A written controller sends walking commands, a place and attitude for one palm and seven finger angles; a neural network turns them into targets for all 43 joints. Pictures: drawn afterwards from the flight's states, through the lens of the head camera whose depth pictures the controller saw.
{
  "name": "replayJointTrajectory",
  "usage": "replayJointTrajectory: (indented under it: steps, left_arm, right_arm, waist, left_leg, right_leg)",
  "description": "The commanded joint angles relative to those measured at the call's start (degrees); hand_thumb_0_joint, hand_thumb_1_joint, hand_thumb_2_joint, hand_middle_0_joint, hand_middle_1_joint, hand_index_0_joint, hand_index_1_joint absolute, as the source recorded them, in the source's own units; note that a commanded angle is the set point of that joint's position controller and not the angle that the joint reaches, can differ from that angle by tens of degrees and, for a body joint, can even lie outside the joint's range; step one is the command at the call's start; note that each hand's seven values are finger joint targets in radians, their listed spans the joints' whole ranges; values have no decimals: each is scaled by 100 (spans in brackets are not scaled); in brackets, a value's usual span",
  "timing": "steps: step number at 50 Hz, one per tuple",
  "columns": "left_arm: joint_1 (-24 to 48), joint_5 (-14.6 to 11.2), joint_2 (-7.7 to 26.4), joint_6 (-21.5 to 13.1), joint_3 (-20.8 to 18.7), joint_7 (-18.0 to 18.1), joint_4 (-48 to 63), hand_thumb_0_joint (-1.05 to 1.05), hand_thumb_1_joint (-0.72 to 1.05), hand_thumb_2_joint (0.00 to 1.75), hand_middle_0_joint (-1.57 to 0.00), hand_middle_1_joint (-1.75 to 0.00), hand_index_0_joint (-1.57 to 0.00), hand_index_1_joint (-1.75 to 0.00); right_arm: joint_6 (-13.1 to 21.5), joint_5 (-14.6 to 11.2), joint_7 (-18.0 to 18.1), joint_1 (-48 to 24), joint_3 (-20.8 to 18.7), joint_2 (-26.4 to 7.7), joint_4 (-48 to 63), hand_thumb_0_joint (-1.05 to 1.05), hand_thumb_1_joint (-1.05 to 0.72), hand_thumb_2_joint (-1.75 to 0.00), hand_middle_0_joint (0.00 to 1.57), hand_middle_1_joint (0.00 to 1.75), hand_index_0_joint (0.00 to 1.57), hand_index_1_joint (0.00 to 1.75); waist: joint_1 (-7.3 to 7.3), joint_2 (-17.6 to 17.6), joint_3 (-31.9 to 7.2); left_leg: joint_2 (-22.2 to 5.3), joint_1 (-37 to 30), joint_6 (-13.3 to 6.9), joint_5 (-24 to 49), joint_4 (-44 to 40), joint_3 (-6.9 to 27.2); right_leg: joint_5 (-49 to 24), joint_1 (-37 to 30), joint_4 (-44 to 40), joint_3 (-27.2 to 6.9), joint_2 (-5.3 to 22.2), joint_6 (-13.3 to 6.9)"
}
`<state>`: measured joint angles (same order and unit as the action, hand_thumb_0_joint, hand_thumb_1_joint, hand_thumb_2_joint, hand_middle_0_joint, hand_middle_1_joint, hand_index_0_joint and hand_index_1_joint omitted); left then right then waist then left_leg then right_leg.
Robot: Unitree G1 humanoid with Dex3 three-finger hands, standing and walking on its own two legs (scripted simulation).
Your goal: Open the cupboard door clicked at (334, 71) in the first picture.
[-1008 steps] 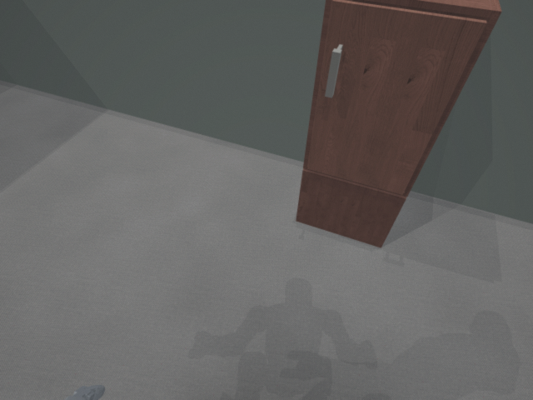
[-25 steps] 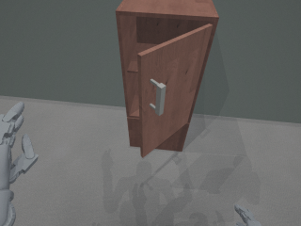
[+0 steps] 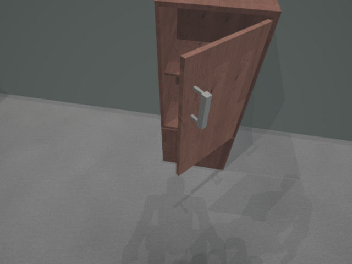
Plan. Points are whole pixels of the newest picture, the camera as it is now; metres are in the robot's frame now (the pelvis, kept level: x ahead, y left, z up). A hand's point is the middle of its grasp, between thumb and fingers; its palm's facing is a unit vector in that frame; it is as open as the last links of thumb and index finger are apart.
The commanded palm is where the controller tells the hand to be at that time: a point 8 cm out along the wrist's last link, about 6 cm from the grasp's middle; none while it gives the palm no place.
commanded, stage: let the arm hang, fingers relaxed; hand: left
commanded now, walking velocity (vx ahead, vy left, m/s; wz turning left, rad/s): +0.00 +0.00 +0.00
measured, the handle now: (199, 107) +0.55 -0.03 +0.02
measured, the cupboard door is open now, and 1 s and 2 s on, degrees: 49 49 49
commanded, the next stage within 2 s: look to check the result in 0.56 s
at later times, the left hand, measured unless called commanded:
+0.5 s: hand out of the picture +0.00 +0.16 -0.18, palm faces +0.04 -0.98 -0.17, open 7.3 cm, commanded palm none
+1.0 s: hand out of the picture -0.02 +0.16 -0.18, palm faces +0.04 -0.98 -0.17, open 7.3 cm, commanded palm none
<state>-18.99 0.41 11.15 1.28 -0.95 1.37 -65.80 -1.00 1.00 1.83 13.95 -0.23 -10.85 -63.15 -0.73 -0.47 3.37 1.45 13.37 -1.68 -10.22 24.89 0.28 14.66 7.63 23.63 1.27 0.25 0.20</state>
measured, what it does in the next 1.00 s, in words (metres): stands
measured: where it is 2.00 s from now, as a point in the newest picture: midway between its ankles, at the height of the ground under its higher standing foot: outside the picture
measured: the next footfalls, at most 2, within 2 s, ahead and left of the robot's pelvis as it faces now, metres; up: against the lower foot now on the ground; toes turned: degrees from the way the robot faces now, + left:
none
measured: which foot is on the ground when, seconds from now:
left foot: down 0.00-1.00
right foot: down 0.00-1.00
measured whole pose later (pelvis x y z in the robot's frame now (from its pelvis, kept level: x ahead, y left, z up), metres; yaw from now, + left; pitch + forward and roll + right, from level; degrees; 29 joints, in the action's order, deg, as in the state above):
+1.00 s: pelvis +0.00 +0.00 +0.00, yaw -1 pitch -1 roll +0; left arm -17.6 0.4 6.8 -0.2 -0.8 2.1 -66.4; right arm -0.2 1.0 1.9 15.8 0.0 -7.3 -65.6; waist 0.2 -0.2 3.0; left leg 1.7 12.8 -1.7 -10.1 24.3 -0.4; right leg 15.2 7.9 24.5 0.6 0.6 0.3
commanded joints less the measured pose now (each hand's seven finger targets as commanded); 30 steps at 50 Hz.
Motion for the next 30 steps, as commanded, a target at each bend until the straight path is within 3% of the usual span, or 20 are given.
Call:
replayJointTrajectory:
  steps: [1,4,12,19,30]
  left_arm:
    - [-124,15,405,-112,-8,9,60,0,90,90,-20,-30,-20,-30]
    - [-168,15,377,-105,-5,27,-10,0,90,90,-20,-30,-20,-30]
    - [-305,11,242,-136,-25,72,-48,0,90,90,-20,-30,-20,-30]
    - [-262,12,112,-143,-60,92,25,0,90,90,-20,-30,-20,-30]
    - [-301,11,69,-164,-73,94,41,0,90,90,-20,-30,-20,-30]
  right_arm:
    - [90,15,46,289,-48,-528,95,0,-90,-90,20,30,20,30]
    - [75,22,39,412,-37,-462,3,0,-90,-90,20,30,20,30]
    - [88,15,41,601,-26,-262,-117,0,-90,-90,20,30,20,30]
    - [115,37,48,734,-37,-106,-152,0,-90,-90,20,30,20,30]
    - [123,26,56,761,-52,-70,-141,0,-90,-90,20,30,20,30]
  waist:
    - [80,-27,-6]
    - [85,7,103]
    - [52,167,190]
    - [75,-41,236]
    - [83,-11,203]
  left_leg:
    - [-689,-150,-78,-376,-748,678]
    - [-665,-35,-66,-594,-822,681]
    - [-585,-34,-74,-245,-636,537]
    - [-576,84,-67,-222,-650,542]
    - [-571,-58,-57,-46,-563,501]
  right_leg:
    - [19,380,-467,-349,457,-219]
    - [153,427,-433,-365,444,-217]
    - [74,517,-425,-370,478,-215]
    - [-42,497,-339,-393,466,-220]
    - [-134,521,-382,-410,476,-211]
